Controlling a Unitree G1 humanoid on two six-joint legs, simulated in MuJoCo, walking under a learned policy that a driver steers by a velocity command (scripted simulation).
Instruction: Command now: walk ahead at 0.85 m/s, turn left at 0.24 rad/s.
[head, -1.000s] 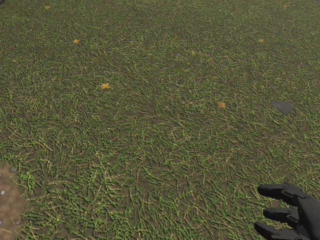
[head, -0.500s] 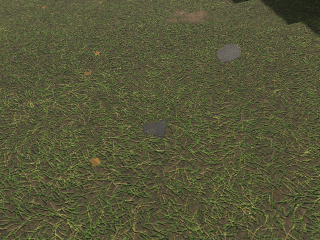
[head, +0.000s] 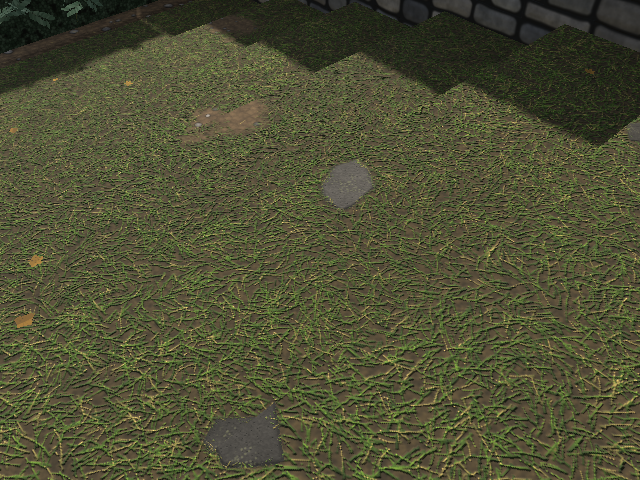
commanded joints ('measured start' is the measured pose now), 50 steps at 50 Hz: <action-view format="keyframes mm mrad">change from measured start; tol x32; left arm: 1 -226 58 -21 -174 20 -15 -32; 13 178 135 5 -111 -18 -72 -16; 50 -84 198 77 -155 -35 7 -76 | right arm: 1 105 -138 -2 7 -1 -50 -4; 13 258 42 0 -65 105 18 -45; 33 -479 -118 -14 -388 23 131 86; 37 -49 -310 -64 -241 27 101 23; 50 -141 -229 -56 -288 10 13 11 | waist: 1 39 -88 301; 10 23 146 96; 14 126 -11 -508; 34 58 -43 98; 37 -119 534 68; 50 13 51 21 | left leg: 1 27 451 -701 -252 190 253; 5 -532 150 -274 -457 604 70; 10 112 117 -327 -39 1004 -39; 12 -55 75 -306 372 473 -54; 13 -266 -21 -148 796 -442 -85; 14 -314 39 -96 914 -381 -78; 25 -277 225 8 473 147 -45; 35 47 119 203 24 -22 42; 38 406 429 -692 -344 -195 243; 50 114 233 -368 -163 451 222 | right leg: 1 -616 -152 30 -173 47 44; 5 383 -86 -98 -1118 886 91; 11 538 -31 -46 -1680 940 71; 13 1123 -668 350 -1338 1963 -162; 20 398 -428 37 -1707 1096 -138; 28 268 -457 -112 -1895 72 12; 35 326 -420 -334 -1591 184 90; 38 -466 -128 -96 -761 90 180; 50 46 -125 -39 -1114 653 139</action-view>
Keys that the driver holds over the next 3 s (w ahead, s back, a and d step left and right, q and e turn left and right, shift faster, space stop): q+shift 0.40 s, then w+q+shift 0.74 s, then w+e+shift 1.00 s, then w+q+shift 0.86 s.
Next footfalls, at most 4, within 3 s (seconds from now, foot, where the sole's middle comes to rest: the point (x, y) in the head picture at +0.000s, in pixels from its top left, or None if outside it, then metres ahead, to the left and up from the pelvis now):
0.24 right None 0.41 -0.04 -0.76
0.72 left None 0.33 0.23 -0.76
1.26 right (152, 422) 0.82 0.42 -0.94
1.64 left None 0.84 0.86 -0.94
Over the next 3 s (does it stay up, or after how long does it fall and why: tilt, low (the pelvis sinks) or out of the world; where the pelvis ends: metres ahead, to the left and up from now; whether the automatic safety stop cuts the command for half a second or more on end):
stays up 1.93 1.32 -0.47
